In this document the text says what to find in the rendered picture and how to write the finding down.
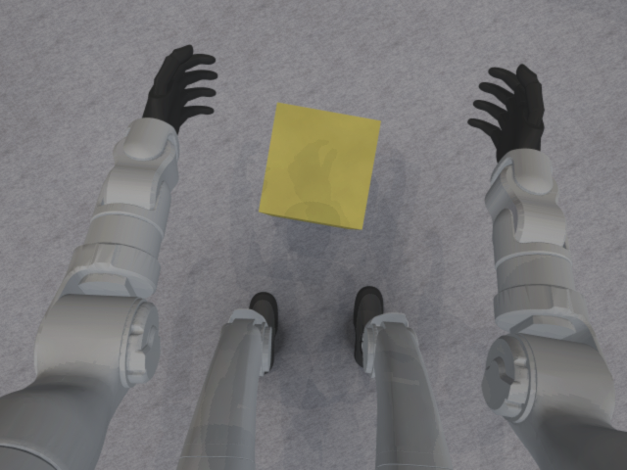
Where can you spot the robot left forearm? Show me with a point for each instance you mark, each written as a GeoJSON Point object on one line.
{"type": "Point", "coordinates": [119, 256]}

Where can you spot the robot left upper arm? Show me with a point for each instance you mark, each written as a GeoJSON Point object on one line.
{"type": "Point", "coordinates": [91, 350]}

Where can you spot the robot right forearm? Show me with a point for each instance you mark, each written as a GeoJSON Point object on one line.
{"type": "Point", "coordinates": [536, 289]}

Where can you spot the robot thigh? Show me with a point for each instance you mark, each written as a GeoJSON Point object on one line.
{"type": "Point", "coordinates": [222, 432]}
{"type": "Point", "coordinates": [409, 432]}

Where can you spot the robot right hand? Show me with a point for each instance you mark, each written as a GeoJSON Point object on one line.
{"type": "Point", "coordinates": [522, 124]}

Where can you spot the robot left hand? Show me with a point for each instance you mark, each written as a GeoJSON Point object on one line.
{"type": "Point", "coordinates": [168, 96]}

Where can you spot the robot right upper arm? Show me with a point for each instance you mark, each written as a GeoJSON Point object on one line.
{"type": "Point", "coordinates": [557, 397]}

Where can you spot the carton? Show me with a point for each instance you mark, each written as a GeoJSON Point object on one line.
{"type": "Point", "coordinates": [319, 166]}

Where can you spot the robot right thigh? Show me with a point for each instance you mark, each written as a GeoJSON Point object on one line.
{"type": "Point", "coordinates": [409, 432]}

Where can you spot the robot left thigh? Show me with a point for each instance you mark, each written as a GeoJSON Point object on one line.
{"type": "Point", "coordinates": [222, 432]}

